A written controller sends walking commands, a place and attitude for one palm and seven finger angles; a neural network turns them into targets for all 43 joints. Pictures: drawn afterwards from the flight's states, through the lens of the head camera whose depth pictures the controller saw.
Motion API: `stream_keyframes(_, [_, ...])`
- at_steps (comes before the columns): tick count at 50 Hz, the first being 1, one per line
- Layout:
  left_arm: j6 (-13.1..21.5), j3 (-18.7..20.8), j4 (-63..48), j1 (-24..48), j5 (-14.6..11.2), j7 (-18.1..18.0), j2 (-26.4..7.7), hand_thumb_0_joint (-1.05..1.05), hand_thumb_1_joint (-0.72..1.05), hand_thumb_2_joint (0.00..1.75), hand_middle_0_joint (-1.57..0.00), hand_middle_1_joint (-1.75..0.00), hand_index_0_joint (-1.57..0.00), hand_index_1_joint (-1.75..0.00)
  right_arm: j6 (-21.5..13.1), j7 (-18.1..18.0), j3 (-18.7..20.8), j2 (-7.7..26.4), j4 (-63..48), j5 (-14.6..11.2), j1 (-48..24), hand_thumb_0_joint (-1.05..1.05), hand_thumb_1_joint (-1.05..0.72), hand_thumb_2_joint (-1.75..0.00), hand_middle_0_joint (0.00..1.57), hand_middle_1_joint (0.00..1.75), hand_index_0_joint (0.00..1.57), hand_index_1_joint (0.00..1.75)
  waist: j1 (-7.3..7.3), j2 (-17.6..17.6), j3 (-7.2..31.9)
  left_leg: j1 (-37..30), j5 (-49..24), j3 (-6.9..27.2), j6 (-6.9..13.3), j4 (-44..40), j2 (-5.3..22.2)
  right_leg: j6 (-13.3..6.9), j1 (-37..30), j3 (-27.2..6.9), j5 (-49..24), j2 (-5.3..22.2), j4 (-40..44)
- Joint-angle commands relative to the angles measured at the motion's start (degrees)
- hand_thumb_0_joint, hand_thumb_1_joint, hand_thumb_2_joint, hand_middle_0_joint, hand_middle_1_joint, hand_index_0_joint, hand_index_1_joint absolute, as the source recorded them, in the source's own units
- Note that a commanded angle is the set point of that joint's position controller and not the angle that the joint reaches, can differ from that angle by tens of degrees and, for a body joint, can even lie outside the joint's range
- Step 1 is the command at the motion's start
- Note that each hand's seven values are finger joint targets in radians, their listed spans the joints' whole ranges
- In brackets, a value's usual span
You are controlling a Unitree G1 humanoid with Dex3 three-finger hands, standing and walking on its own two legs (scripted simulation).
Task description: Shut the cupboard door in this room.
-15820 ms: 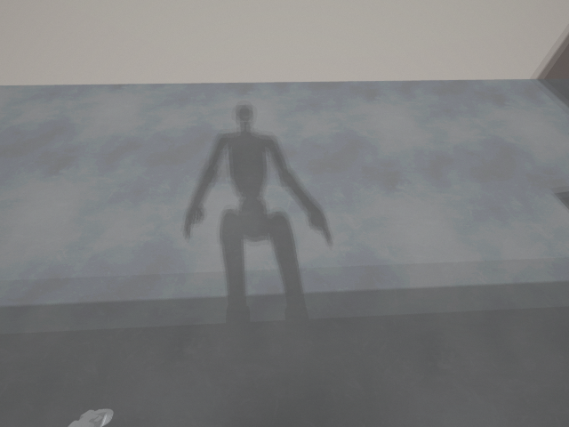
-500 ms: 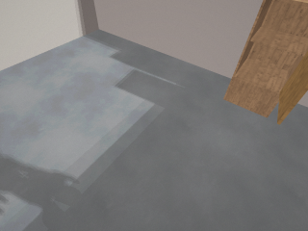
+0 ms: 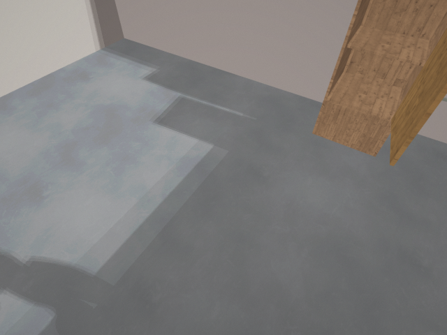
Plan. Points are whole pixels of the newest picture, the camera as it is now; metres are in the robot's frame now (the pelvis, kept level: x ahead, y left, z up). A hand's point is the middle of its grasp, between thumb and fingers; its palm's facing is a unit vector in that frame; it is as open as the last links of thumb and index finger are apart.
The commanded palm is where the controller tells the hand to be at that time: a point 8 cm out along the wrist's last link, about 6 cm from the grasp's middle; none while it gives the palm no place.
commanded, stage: stand and wait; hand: left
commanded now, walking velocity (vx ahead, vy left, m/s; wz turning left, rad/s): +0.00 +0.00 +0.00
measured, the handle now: out of the picture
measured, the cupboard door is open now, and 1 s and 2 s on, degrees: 97 97 97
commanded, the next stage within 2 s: turn or walk to find it in 0.20 s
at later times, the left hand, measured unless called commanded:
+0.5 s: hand out of the picture -0.01 +0.16 -0.18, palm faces +0.11 -0.97 -0.20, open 7.4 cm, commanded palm none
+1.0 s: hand out of the picture +0.00 +0.18 -0.19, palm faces +0.17 -0.97 -0.20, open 7.4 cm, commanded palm none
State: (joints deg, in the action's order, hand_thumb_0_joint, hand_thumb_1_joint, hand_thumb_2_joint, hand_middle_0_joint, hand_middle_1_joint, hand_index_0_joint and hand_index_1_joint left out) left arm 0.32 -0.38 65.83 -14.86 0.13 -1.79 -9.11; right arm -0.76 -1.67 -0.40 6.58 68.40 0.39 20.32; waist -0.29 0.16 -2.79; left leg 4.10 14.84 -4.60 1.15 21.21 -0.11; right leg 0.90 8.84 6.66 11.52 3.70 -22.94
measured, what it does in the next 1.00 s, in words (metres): stands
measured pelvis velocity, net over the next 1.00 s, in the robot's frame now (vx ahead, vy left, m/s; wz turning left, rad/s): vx -0.01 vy -0.01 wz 0.13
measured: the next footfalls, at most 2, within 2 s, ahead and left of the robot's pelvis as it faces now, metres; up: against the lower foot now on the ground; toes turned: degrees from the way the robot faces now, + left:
none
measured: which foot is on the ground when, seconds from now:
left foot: down 0.00-1.00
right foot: down 0.00-1.00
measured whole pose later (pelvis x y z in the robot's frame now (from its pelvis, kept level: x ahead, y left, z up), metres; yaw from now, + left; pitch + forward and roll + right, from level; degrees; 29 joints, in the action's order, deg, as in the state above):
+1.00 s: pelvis -0.01 -0.01 -0.02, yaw +8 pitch -1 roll -1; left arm -1.1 2.0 60.6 -11.4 0.9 -1.4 -10.5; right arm 1.8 -0.5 1.8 9.3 61.5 1.1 14.4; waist 0.4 0.5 -4.2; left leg 15.4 19.7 -0.1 0.6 35.6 0.4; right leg -0.1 14.8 13.9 17.4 5.8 -33.5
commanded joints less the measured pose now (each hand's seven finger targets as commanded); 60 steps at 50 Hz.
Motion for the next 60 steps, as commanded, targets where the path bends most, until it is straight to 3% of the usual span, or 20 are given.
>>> stream_keyframes(1, [0.3,0.9,-0.7,-4.3,0.1,-0.5,-4.5,0.0,0.9,0.9,-0.2,-0.3,-0.2,-0.3,-1.1,-0.6,1.4,6.5,-1.9,-0.1,2.5,0.0,-0.9,-0.9,0.2,0.3,0.2,0.3,1.08,0.1,-3.6,7.7,-6.6,6.2,0.2,-5.8,7.3,-1.2,-1.2,-4.6,-4.4,4.2,3.2])
stream_keyframes(10, [0.8,1.1,-0.8,-5.0,0.5,-0.5,-4.8,0.0,0.9,0.9,-0.2,-0.3,-0.2,-0.3,-1.4,-0.8,1.9,7.4,-2.9,-0.1,1.0,0.0,-0.9,-0.9,0.2,0.3,0.2,0.3,0.63,-0.5,-2.5,5.4,-8.9,5.8,0.6,-4.6,7.3,-1.4,0.3,-5.3,-6.4,4.2,3.4])
stream_keyframes(13, [0.4,1.1,-0.9,-5.2,0.3,-0.7,-3.7,0.0,0.9,0.9,-0.2,-0.3,-0.2,-0.3,-0.9,-0.6,1.6,6.0,-3.3,0.0,1.0,0.0,-0.9,-0.9,0.2,0.3,0.2,0.3,0.47,-1.2,-2.3,6.8,-11.4,6.2,0.3,-3.1,7.1,-0.9,-0.1,-4.0,-6.9,4.6,1.3])
stream_keyframes(20, [-0.6,2.6,-3.8,-3.9,0.7,-0.7,-5.2,0.0,0.9,0.9,-0.2,-0.3,-0.2,-0.3,0.6,-0.1,2.9,8.6,-6.7,0.1,-2.2,0.0,-0.9,-0.9,0.2,0.3,0.2,0.3,0.95,-3.3,-1.8,12.7,-11.4,10.6,1.6,0.0,8.2,0.0,1.6,-1.1,-2.5,4.6,-4.4])
stream_keyframes(26, [0.1,2.6,-4.1,-3.7,0.7,-0.6,-6.6,0.0,0.9,0.9,-0.2,-0.3,-0.2,-0.3,0.6,0.1,2.6,6.9,-7.2,0.3,-1.7,0.0,-0.9,-0.9,0.2,0.3,0.2,0.3,0.33,4.0,2.0,11.1,-8.5,6.3,-0.3,5.6,4.3,-2.9,0.7,-5.5,-4.9,9.1,-0.4])
stream_keyframes(28, [0.2,2.5,-4.1,-2.5,0.5,-0.5,-7.0,0.0,0.9,0.9,-0.2,-0.3,-0.2,-0.3,0.6,0.1,2.3,6.8,-6.9,0.3,-1.6,0.0,-0.9,-0.9,0.2,0.3,0.2,0.3,0.12,3.2,1.1,9.8,-8.3,6.1,-0.7,5.1,4.4,-3.1,2.2,-4.9,-3.2,9.2,0.2])
stream_keyframes(33, [0.4,1.9,-3.2,-2.3,0.5,-0.3,-6.8,0.0,0.9,0.9,-0.2,-0.3,-0.2,-0.3,-0.1,0.0,2.1,8.5,-6.1,0.1,-3.1,0.0,-0.9,-0.9,0.2,0.3,0.2,0.3,0.77,-0.7,0.8,9.0,-12.7,8.6,0.1,1.5,6.5,-1.4,0.0,-2.7,-5.5,6.0,-0.5])
stream_keyframes(38, [-0.2,2.4,-3.4,-2.0,0.4,-0.4,-7.3,0.0,0.9,0.9,-0.2,-0.3,-0.2,-0.3,0.5,0.1,2.0,8.3,-6.3,0.3,-3.6,0.0,-0.9,-0.9,0.2,0.3,0.2,0.3,1.19,-1.2,-1.7,13.1,-9.5,8.5,-0.3,1.2,6.0,-1.5,-1.4,-2.4,-2.5,6.6,0.1])
stream_keyframes(41, [-0.6,3.2,-4.5,-1.6,0.5,-0.4,-8.7,0.0,0.9,0.9,-0.2,-0.3,-0.2,-0.3,1.2,0.3,2.4,8.5,-7.7,0.4,-4.1,0.0,-0.9,-0.9,0.2,0.3,0.2,0.3,1.41,1.3,-1.8,15.7,-5.7,7.1,-0.6,5.3,4.7,-2.7,-0.3,-3.6,2.4,9.5,1.7])
stream_keyframes(46, [-0.8,4.6,-7.8,1.6,1.0,-0.5,-10.8,0.0,0.9,0.9,-0.2,-0.3,-0.2,-0.3,1.8,0.6,3.5,8.0,-9.5,0.6,-3.1,0.0,-0.9,-0.9,0.2,0.3,0.2,0.3,0.69,5.7,1.4,15.0,1.7,3.7,-1.5,16.6,4.1,-7.1,2.9,-5.4,3.7,16.7,3.8])
stream_keyframes(48, [-0.8,4.5,-8.1,2.9,1.0,-0.4,-10.0,0.0,0.9,0.9,-0.2,-0.3,-0.2,-0.3,1.5,0.8,3.4,7.4,-9.3,0.7,-1.8,0.0,-0.9,-0.9,0.2,0.3,0.2,0.3,-0.33,2.7,2.0,11.3,-2.8,4.6,-1.2,11.6,5.7,-5.5,5.9,-2.2,2.4,14.5,-0.2])
stream_keyframes(49, [-1.1,4.2,-8.3,3.4,0.8,-0.3,-8.5,0.0,0.9,0.9,-0.2,-0.3,-0.2,-0.3,1.1,0.8,3.4,8.2,-9.2,0.8,-1.2,0.0,-0.9,-0.9,0.2,0.3,0.2,0.3,-0.65,-3.4,2.1,10.6,-7.1,10.5,0.2,6.3,7.6,-2.9,7.3,0.8,4.9,9.8,-5.0])
stream_keyframes(50, [-1.3,3.7,-8.7,4.1,0.4,-0.1,-6.5,0.0,0.9,0.9,-0.2,-0.3,-0.2,-0.3,0.6,0.6,3.4,10.1,-9.2,1.0,-1.0,0.0,-0.9,-0.9,0.2,0.3,0.2,0.3,-0.8,-10.9,0.4,13.0,-10.5,19.8,2.5,-1.7,11.5,0.1,7.2,3.2,6.1,3.4,-12.2])
stream_keyframes(51, [-1.4,3.2,-9.1,4.2,0.5,-0.1,-5.4,0.0,0.9,0.9,-0.2,-0.3,-0.2,-0.3,0.2,0.0,3.7,12.0,-9.2,0.8,-1.6,0.0,-0.9,-0.9,0.2,0.3,0.2,0.3,-0.34,-14.9,0.0,11.5,-15.7,25.9,5.5,-5.5,14.9,0.9,9.1,1.7,10.3,0.5,-17.4])
stream_keyframes(52, [-1.5,2.9,-8.8,4.2,0.7,-0.1,-5.5,0.0,0.9,0.9,-0.2,-0.3,-0.2,-0.3,-0.1,-0.5,3.7,12.0,-8.9,0.7,-1.7,0.0,-0.9,-0.9,0.2,0.3,0.2,0.3,-0.47,-13.8,0.4,9.2,-19.9,26.9,7.9,-6.2,16.1,0.6,11.0,-1.4,15.7,0.5,-22.1])
stream_keyframes(53, [-1.4,2.7,-8.2,3.5,0.6,-0.1,-5.1,0.0,0.9,0.9,-0.2,-0.3,-0.2,-0.3,-0.3,-0.8,3.6,11.9,-8.6,0.8,-2.4,0.0,-0.9,-0.9,0.2,0.3,0.2,0.3,0.07,-12.4,1.6,6.5,-22.6,25.9,9.3,-5.3,16.4,0.5,12.5,-3.6,18.0,0.8,-24.4])
stream_keyframes(54, [-1.3,2.5,-7.8,3.5,0.6,0.0,-5.2,0.0,0.9,0.9,-0.2,-0.3,-0.2,-0.3,-0.5,-1.0,3.6,11.5,-8.4,0.8,-2.6,0.0,-0.9,-0.9,0.2,0.3,0.2,0.3,0.34,-9.7,2.2,4.9,-24.1,24.8,9.7,-4.2,15.9,0.5,13.0,-4.7,18.3,0.8,-24.8])
stream_keyframes(56, [-1.0,2.1,-7.0,2.7,0.5,0.2,-4.4,0.0,0.9,0.9,-0.2,-0.3,-0.2,-0.3,-0.5,-1.1,3.5,11.4,-7.8,0.8,-3.2,0.0,-0.9,-0.9,0.2,0.3,0.2,0.3,0.6,-8.0,3.5,2.0,-28.8,21.7,9.6,-2.4,14.3,0.9,12.2,-4.9,16.7,0.5,-20.3])
stream_keyframes(58, [-0.6,1.8,-5.9,1.0,0.4,0.2,-4.4,0.0,0.9,0.9,-0.2,-0.3,-0.2,-0.3,-0.5,-1.0,3.5,11.5,-7.0,0.6,-3.4,0.0,-0.9,-0.9,0.2,0.3,0.2,0.3,1.02,-7.5,4.7,1.4,-30.9,17.9,7.6,-0.5,11.7,1.3,7.5,-3.9,11.5,-0.3,-10.9])
stream_keyframes(60, [0.3,1.7,-4.1,-2.6,0.4,0.1,-5.6,0.0,0.9,0.9,-0.2,-0.3,-0.2,-0.3,-0.6,-0.9,3.5,11.0,-6.5,0.1,-3.3,0.0,-0.9,-0.9,0.2,0.3,0.2,0.3,1.94,-3.8,6.0,2.4,-27.5,14.3,3.6,3.4,8.3,1.0,-0.3,-4.1,-2.3,0.5,2.0])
